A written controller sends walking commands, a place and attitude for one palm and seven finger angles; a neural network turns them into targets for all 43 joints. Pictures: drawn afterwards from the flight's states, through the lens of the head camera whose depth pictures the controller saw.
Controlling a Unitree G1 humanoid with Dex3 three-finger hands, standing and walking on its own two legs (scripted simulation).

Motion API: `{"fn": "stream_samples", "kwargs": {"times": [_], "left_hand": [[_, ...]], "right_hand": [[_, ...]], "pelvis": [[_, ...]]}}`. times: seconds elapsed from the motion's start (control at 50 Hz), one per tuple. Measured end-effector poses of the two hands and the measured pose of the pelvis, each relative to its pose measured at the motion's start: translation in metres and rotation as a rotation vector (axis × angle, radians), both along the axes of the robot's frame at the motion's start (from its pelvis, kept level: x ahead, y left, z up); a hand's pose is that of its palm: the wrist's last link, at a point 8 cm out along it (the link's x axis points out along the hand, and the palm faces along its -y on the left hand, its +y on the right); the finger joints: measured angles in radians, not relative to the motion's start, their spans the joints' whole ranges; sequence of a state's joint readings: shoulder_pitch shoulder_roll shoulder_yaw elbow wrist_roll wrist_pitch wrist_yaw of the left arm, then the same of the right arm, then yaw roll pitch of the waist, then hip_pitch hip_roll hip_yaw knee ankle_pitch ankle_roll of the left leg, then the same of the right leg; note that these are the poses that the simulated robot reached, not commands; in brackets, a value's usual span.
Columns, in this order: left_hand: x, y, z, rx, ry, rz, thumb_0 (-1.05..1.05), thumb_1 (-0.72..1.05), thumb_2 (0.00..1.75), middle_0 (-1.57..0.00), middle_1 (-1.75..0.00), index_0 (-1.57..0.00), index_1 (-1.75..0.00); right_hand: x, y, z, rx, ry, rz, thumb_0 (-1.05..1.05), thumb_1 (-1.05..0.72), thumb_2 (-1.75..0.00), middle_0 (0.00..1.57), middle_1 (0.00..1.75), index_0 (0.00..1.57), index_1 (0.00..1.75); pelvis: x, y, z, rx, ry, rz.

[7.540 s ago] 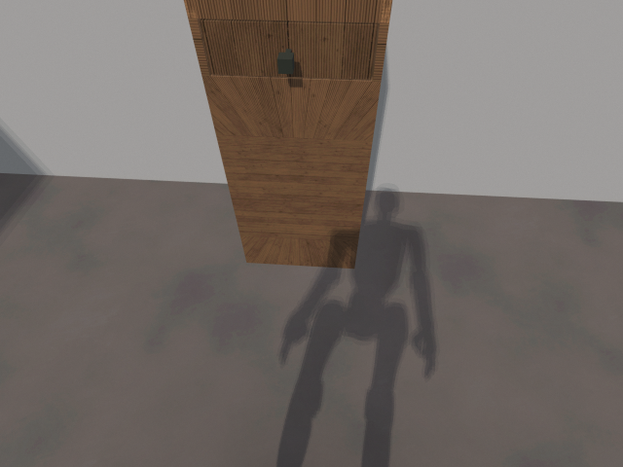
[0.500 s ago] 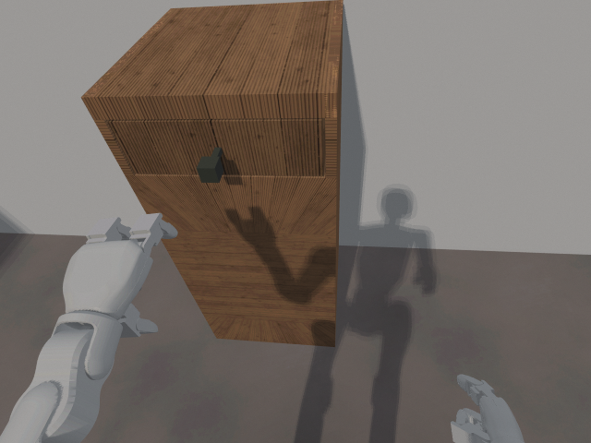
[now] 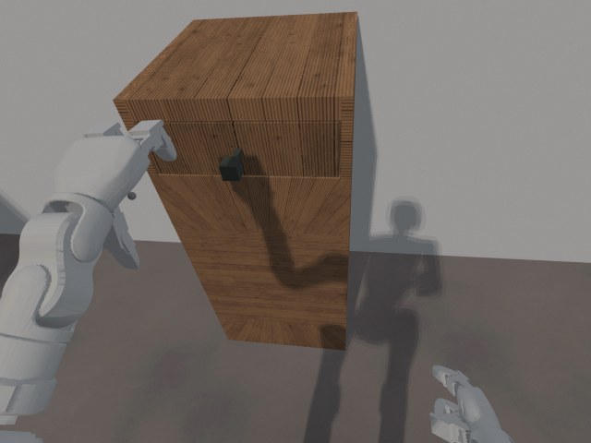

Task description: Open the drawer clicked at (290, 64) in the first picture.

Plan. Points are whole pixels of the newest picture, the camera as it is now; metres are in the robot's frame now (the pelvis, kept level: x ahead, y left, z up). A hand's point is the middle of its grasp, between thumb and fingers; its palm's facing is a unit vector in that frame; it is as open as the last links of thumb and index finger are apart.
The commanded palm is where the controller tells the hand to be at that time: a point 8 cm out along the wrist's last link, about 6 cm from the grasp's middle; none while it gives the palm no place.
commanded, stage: raise the hand with hooked fingers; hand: left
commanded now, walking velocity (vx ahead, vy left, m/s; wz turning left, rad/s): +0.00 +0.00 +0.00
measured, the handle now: (234, 162) +0.56 +0.21 +0.08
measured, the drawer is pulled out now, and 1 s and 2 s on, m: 0.00 0.00 0.00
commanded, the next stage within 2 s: move the hooked fingers above the handle in 0.30 s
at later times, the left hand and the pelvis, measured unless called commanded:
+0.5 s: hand (147, 216) +0.31 +0.23 +0.19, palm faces +0.13 -0.04 -0.99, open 13.9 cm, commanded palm +0.29 +0.23 +0.25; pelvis -0.01 -0.01 +0.00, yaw +0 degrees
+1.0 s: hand (180, 193) +0.38 +0.22 +0.16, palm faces +0.02 -0.03 -1.00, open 13.9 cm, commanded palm +0.36 +0.23 +0.23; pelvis +0.00 -0.02 +0.00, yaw +0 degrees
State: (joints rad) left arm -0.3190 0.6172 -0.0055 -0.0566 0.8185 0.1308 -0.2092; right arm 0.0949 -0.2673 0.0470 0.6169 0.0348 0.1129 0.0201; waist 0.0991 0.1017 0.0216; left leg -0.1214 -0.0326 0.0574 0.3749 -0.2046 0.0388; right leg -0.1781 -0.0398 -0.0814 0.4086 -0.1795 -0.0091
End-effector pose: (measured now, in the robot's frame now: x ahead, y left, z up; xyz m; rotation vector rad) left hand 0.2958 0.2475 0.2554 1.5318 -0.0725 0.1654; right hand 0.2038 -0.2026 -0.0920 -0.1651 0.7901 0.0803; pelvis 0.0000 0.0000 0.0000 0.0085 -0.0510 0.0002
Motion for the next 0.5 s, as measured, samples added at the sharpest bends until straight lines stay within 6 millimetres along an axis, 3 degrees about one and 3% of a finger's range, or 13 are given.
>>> {"fn": "stream_samples", "kwargs": {"times": [0.16, 0.26, 0.38, 0.5], "left_hand": [[-0.008, -0.014, -0.020, -0.010, 0.063, -0.077, 0.00, -0.50, 0.30, -0.31, -1.20, -0.32, -1.20], [-0.015, -0.019, -0.019, -0.017, 0.010, -0.109, 0.00, -0.50, 0.30, -0.32, -1.20, -0.32, -1.20], [-0.015, -0.011, -0.012, -0.022, -0.026, -0.021, 0.00, -0.50, 0.30, -0.32, -1.20, -0.32, -1.20], [-0.014, -0.020, -0.017, -0.012, 0.026, -0.013, 0.00, -0.50, 0.30, -0.32, -1.20, -0.32, -1.20]], "right_hand": [[-0.024, -0.021, -0.006, -0.027, 0.029, -0.038, 0.01, -0.91, -0.90, 0.20, 0.30, 0.20, 0.30], [-0.031, -0.028, -0.008, -0.041, 0.040, -0.047, 0.01, -0.91, -0.90, 0.20, 0.30, 0.19, 0.30], [-0.026, -0.029, -0.008, -0.028, 0.028, -0.040, 0.01, -0.91, -0.90, 0.19, 0.30, 0.19, 0.30], [-0.013, -0.024, -0.003, -0.012, -0.018, -0.026, 0.01, -0.91, -0.90, 0.20, 0.30, 0.19, 0.30]], "pelvis": [[-0.006, -0.002, -0.001, 0.003, 0.004, -0.009], [-0.009, -0.005, -0.001, 0.004, 0.001, -0.008], [-0.012, -0.010, -0.002, 0.006, 0.003, -0.005], [-0.013, -0.014, -0.002, 0.007, 0.001, 0.003]]}}
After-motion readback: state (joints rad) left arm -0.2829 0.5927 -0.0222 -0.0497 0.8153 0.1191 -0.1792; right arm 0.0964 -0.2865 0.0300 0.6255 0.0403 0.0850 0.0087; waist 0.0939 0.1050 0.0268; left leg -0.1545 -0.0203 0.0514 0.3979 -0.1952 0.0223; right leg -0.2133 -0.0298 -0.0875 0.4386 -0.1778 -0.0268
